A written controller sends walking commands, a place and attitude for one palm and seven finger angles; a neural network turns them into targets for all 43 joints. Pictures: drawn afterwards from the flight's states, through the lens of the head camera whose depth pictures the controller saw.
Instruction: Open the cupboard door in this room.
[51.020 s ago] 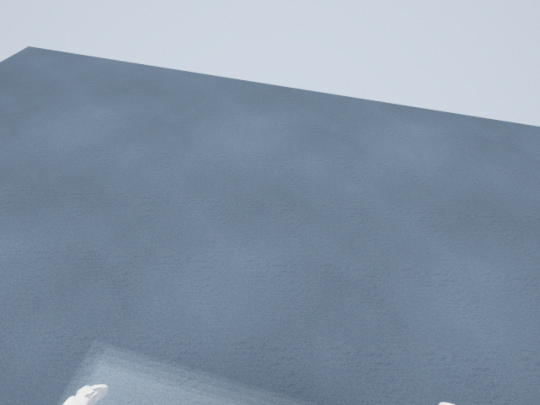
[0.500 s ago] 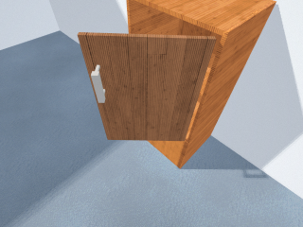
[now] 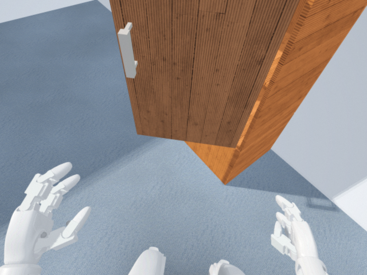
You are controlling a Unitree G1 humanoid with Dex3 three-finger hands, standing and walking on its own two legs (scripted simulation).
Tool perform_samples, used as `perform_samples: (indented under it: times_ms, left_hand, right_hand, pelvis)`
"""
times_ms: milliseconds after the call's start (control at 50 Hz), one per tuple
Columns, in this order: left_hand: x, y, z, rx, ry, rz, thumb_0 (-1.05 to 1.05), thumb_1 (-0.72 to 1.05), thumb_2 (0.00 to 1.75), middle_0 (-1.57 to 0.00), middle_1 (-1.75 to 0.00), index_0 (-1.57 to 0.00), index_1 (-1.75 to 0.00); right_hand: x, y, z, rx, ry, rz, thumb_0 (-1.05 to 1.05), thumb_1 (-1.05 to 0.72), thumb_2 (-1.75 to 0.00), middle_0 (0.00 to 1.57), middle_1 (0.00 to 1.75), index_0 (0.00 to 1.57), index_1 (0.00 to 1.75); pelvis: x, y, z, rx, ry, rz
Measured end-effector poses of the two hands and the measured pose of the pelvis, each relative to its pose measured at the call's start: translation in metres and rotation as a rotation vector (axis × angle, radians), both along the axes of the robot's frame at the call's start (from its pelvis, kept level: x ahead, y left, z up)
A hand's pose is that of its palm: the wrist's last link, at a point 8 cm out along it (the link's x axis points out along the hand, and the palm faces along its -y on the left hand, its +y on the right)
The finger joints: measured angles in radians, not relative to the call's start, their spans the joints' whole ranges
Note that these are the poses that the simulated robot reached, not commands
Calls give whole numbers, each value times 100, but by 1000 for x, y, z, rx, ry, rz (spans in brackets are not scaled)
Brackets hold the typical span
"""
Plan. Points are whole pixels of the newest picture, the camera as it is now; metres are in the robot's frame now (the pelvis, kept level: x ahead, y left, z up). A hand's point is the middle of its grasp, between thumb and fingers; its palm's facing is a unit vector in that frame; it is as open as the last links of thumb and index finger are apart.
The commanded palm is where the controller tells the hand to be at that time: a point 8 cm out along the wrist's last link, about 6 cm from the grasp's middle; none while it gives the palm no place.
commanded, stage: raise the hand with hooked fingers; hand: left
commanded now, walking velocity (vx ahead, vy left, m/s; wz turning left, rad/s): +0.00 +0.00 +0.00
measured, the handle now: (130, 50) +0.62 +0.24 +0.11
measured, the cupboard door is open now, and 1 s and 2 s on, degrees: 44 44 44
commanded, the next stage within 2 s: move the hooked fingers beside the handle in 1.52 s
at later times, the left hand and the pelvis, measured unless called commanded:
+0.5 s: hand (70, 184) +0.25 +0.25 +0.08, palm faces -0.02 -1.00 -0.05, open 12.5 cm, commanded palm +0.23 +0.31 +0.10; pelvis +0.00 +0.02 +0.03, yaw -2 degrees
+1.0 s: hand (40, 131) +0.32 +0.32 +0.13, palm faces +0.04 -1.00 -0.05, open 13.9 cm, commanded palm +0.29 +0.36 +0.14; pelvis +0.02 +0.05 +0.05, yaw -2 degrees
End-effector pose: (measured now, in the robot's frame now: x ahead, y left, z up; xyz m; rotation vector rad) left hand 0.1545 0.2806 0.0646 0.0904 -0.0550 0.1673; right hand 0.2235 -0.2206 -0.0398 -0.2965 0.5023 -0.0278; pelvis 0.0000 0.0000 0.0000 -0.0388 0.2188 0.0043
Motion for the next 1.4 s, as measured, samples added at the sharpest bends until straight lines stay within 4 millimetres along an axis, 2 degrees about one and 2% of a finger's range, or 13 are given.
perform_samples:
  times_ms: [60,160,260,340,420,500,660,780,860,940,1120,1260,1400]
  left_hand:
    - [29,-11,15,31,-52,-137,1,36,67,-24,-65,-23,-66]
    - [74,-16,3,-28,163,-280,1,24,62,-25,-72,-25,-73]
    - [76,6,17,-60,185,-132,1,13,57,-26,-80,-26,-81]
    - [64,21,35,-14,80,-52,0,3,53,-27,-86,-26,-87]
    - [63,25,26,-14,88,-103,0,-6,49,-27,-92,-27,-93]
    - [73,25,16,-42,129,-180,0,-16,45,-28,-98,-27,-99]
    - [98,52,53,-39,3,-126,0,-34,37,-30,-110,-29,-111]
    - [110,67,50,-60,110,-140,-1,-44,33,-30,-116,-29,-117]
    - [117,73,50,-61,123,-138,-1,-47,31,-30,-118,-30,-119]
    - [128,82,63,-44,67,-122,-1,-49,31,-30,-119,-30,-120]
    - [153,91,77,-61,89,-154,-1,-50,30,-30,-120,-30,-120]
    - [150,79,68,-76,102,-155,-1,-50,30,-30,-120,-30,-120]
    - [142,72,73,-54,56,-127,-1,-50,30,-30,-120,-30,-120]
  right_hand:
    - [-21,8,-21,49,66,-15,1,-91,-90,20,29,20,30]
    - [-70,4,-35,107,183,-132,2,-90,-90,20,30,21,30]
    - [-110,-17,-24,82,246,-242,2,-90,-90,20,30,21,30]
    - [-122,-31,-17,25,273,-259,2,-90,-90,20,30,20,30]
    - [-117,-38,-11,-28,262,-243,2,-90,-90,20,29,20,30]
    - [-101,-32,1,-52,207,-232,2,-91,-90,20,29,20,30]
    - [-64,5,25,-8,89,-161,2,-91,-90,20,29,20,30]
    - [-50,29,27,28,83,-115,2,-90,-90,20,30,21,30]
    - [-51,36,25,21,112,-106,1,-90,-90,20,30,21,30]
    - [-58,37,22,6,157,-110,2,-90,-90,20,30,21,30]
    - [-77,23,21,-6,216,-172,2,-90,-90,20,30,21,30]
    - [-84,10,24,-18,226,-189,2,-90,-90,20,30,21,30]
    - [-84,4,24,-15,223,-186,2,-90,-90,20,30,20,30]
  pelvis:
    - [-4,-2,-1,-7,0,4]
    - [-6,-2,9,12,-8,-21]
    - [2,2,24,28,-16,-48]
    - [5,8,29,27,-21,-43]
    - [2,15,29,19,-25,-33]
    - [1,21,31,13,-38,-33]
    - [9,33,40,3,-70,-32]
    - [13,42,45,-1,-76,-29]
    - [14,46,47,-3,-80,-30]
    - [16,48,49,-4,-83,-30]
    - [22,49,55,-2,-81,-36]
    - [22,45,56,5,-78,-47]
    - [18,37,56,7,-90,-42]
